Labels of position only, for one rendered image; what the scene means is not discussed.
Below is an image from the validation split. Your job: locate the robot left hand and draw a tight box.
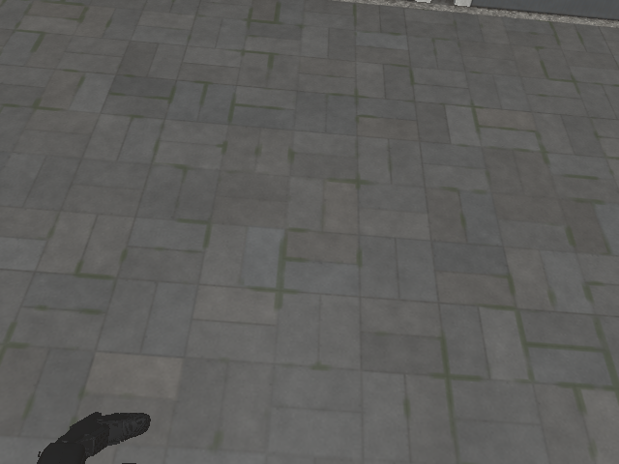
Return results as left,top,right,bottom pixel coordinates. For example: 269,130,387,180
37,412,151,464

